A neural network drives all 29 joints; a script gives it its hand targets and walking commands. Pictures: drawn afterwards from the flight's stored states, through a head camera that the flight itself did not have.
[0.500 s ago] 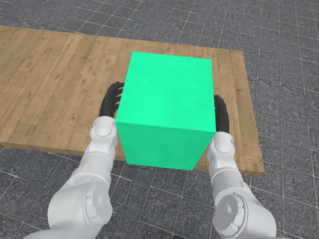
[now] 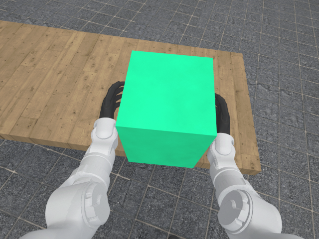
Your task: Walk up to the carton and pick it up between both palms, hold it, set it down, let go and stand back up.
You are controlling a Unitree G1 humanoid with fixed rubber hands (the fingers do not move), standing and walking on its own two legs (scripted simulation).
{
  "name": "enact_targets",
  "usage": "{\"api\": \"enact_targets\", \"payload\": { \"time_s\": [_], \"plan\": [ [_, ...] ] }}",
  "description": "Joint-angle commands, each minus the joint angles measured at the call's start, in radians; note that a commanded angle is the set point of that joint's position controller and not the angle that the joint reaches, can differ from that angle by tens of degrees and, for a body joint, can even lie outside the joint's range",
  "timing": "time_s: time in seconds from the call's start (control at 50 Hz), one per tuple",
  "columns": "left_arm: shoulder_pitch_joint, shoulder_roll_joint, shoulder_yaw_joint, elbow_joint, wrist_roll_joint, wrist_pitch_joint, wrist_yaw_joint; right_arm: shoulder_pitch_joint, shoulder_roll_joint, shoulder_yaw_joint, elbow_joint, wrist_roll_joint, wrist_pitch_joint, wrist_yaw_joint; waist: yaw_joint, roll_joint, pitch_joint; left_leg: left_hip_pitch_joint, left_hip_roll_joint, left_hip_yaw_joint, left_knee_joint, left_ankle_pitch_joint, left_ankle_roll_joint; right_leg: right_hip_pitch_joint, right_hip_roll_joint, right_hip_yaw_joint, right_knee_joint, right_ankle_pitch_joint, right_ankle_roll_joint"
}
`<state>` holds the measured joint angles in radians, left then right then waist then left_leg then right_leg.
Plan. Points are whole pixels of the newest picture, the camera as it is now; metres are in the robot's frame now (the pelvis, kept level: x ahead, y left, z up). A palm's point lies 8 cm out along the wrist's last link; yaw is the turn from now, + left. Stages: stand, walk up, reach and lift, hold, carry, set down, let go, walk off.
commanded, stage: reach and lift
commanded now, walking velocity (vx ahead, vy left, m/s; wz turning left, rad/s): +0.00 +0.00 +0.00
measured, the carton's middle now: (165, 115) +0.44 -0.03 +0.01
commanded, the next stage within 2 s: none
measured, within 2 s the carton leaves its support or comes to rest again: leaves its support in 0.68 s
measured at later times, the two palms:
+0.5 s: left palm (116, 115) +0.42 +0.10 +0.04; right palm (227, 130) +0.38 -0.18 +0.02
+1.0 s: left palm (106, 101) +0.41 +0.12 +0.10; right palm (234, 115) +0.38 -0.17 +0.10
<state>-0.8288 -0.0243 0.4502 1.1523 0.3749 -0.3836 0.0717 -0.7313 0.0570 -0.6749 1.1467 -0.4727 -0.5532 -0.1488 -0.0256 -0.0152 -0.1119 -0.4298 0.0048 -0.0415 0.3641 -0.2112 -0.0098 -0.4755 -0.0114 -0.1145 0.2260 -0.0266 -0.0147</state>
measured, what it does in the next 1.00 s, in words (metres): stands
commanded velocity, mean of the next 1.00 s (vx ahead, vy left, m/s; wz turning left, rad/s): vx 0.00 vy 0.00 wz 0.00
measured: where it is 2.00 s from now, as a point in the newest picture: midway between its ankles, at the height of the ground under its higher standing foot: outside the picture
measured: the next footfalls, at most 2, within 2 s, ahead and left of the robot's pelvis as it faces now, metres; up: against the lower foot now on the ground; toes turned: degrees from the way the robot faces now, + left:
none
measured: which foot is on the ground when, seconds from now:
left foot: down 0.00-1.00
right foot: down 0.00-1.00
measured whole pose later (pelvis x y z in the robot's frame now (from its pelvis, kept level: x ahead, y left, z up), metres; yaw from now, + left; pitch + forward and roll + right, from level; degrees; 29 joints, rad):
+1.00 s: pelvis -0.02 +0.01 -0.01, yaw -1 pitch +13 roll -1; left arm -0.91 0.09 0.15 1.30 -0.02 -0.24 0.13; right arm -0.81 -0.05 -0.18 1.14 -0.04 -0.23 -0.21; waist -0.06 0.04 -0.23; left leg -0.45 0.01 -0.01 0.48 -0.26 0.00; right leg -0.51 -0.01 -0.09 0.34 -0.06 -0.01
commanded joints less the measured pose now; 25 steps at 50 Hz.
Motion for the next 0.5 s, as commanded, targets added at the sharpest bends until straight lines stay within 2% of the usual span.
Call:
{"api": "enact_targets", "payload": {
  "time_s": [0.0,0.14,0.16,0.2,0.22,0.26,0.3,0.42,0.44,0.48],
  "plan": [
    [-0.597,-0.57,-0.241,-0.043,0.064,-0.068,-0.096,-0.64,0.491,0.296,0.001,-0.146,-0.116,0.155,-0.015,0.037,-0.673,-0.021,-0.003,0.119,-0.038,0.347,-0.067,0.607,0.011,-0.021,0.132,0.38,0.001],
    [-0.665,-0.533,-0.225,-0.007,0.038,-0.062,-0.098,-0.682,0.508,0.292,0.031,-0.157,-0.086,0.153,0.005,0.035,-0.697,-0.095,-0.015,0.144,-0.071,0.186,-0.04,0.6,-0.001,-0.006,0.141,0.294,0.009],
    [-0.625,-0.538,-0.197,0.048,0.037,-0.051,-0.104,-0.701,0.483,0.285,0.022,-0.149,-0.091,0.156,-0.009,0.057,-0.69,-0.066,-0.011,0.133,-0.072,0.194,-0.04,0.592,-0.006,-0.003,0.134,0.317,-0.002],
    [-0.609,-0.52,-0.195,0.043,0.025,-0.048,-0.113,-0.684,0.477,0.309,0.043,-0.131,-0.09,0.152,0.001,0.052,-0.692,-0.059,-0.01,0.129,-0.057,0.239,-0.041,0.611,0.003,0.001,0.135,0.374,-0.004],
    [-0.625,-0.518,-0.191,0.064,0.019,-0.052,-0.117,-0.709,0.476,0.309,0.038,-0.13,-0.091,0.153,0.005,0.041,-0.698,-0.077,-0.01,0.133,-0.055,0.232,-0.039,0.614,0.003,-0.001,0.14,0.383,-0.003],
    [-0.613,-0.504,-0.2,0.065,0.011,-0.057,-0.121,-0.678,0.481,0.329,0.062,-0.121,-0.084,0.15,-0.006,0.019,-0.688,-0.091,-0.013,0.132,-0.061,0.225,-0.034,0.64,0.001,0.008,0.147,0.41,0.004],
    [-0.623,-0.493,-0.204,0.07,-0.01,-0.07,-0.125,-0.697,0.494,0.367,0.033,-0.107,-0.087,0.15,0.007,-0.004,-0.734,-0.134,-0.015,0.129,-0.067,0.203,-0.017,0.672,-0.001,0.021,0.159,0.431,0.012],
    [-0.628,-0.485,-0.255,0.099,-0.071,-0.082,-0.126,-0.713,0.525,0.468,0.023,-0.053,-0.064,0.148,0.018,-0.026,-0.775,-0.18,-0.02,0.122,-0.046,0.18,-0.003,0.697,0.0,0.039,0.191,0.488,0.022],
    [-0.629,-0.487,-0.261,0.094,-0.079,-0.081,-0.127,-0.704,0.522,0.481,0.03,-0.044,-0.056,0.147,0.009,-0.022,-0.759,-0.179,-0.02,0.119,-0.042,0.175,-0.005,0.7,0.0,0.04,0.194,0.492,0.025],
    [-0.632,-0.496,-0.282,0.11,-0.106,-0.082,-0.133,-0.714,0.536,0.519,0.02,-0.022,-0.049,0.143,0.011,-0.031,-0.764,-0.193,-0.024,0.119,-0.036,0.178,-0.003,0.72,0.001,0.047,0.201,0.521,0.025]
  ]
}}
